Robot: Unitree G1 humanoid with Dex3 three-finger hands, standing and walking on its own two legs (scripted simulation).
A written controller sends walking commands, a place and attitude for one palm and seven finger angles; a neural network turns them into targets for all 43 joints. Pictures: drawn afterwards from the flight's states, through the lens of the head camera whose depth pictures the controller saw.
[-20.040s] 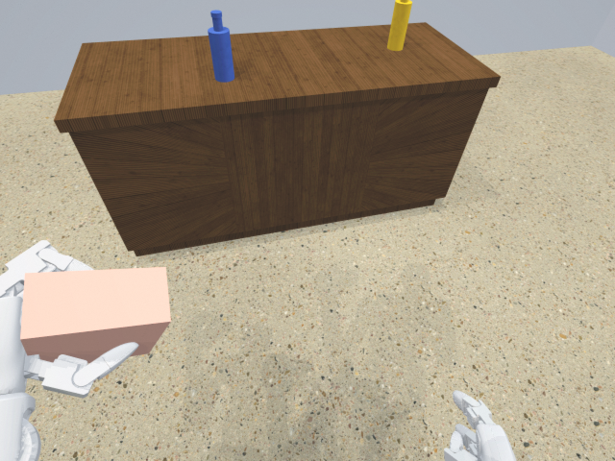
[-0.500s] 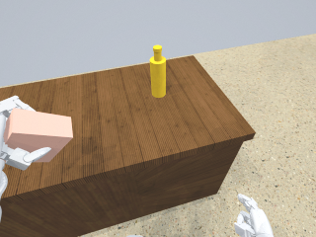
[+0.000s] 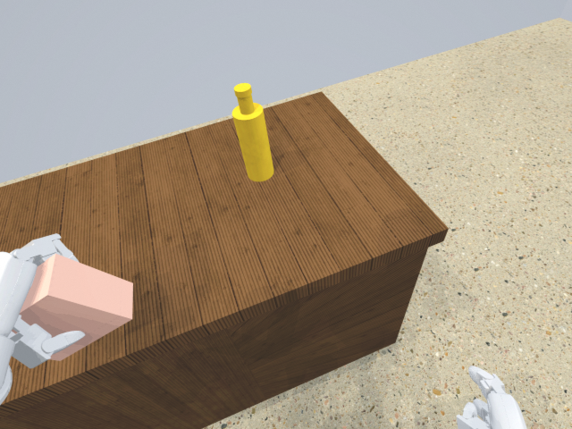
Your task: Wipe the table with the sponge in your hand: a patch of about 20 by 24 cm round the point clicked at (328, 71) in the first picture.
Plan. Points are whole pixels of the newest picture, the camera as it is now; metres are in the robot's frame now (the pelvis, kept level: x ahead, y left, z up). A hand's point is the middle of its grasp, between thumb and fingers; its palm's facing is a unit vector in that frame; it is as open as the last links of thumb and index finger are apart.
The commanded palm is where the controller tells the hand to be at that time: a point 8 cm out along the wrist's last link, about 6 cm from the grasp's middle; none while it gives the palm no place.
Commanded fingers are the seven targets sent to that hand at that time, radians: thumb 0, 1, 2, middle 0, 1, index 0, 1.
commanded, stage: turn the palm down, sponge in hand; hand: left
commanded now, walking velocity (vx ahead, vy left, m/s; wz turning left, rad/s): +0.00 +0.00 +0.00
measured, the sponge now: (70, 315) +0.22 +0.30 +0.09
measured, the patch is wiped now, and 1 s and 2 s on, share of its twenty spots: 0.00 0.00 0.00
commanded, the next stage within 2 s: move the sponge above the wiping area in 1.16 s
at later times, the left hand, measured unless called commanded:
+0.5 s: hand (55, 287) +0.24 +0.32 +0.12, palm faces +0.05 -0.23 -0.97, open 9.5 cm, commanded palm +0.21 +0.33 +0.20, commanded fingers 0.00 0.10 1.30 -1.20 -1.60 -1.20 -1.60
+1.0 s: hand (36, 279) +0.24 +0.33 +0.14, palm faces +0.09 -0.06 -0.99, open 9.5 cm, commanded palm +0.21 +0.32 +0.20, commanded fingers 0.00 0.10 1.30 -1.20 -1.60 -1.20 -1.60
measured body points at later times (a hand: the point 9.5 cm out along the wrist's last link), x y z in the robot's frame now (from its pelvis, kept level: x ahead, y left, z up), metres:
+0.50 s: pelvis +0.02 +0.06 +0.03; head +0.02 +0.03 +0.48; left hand +0.23 +0.33 +0.17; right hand +0.27 -0.14 -0.05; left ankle +0.02 +0.14 -0.71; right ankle +0.03 -0.04 -0.71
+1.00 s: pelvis +0.01 +0.04 +0.03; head +0.00 +0.01 +0.48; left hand +0.23 +0.33 +0.19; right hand +0.27 -0.14 -0.05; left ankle +0.02 +0.14 -0.71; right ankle +0.03 -0.04 -0.71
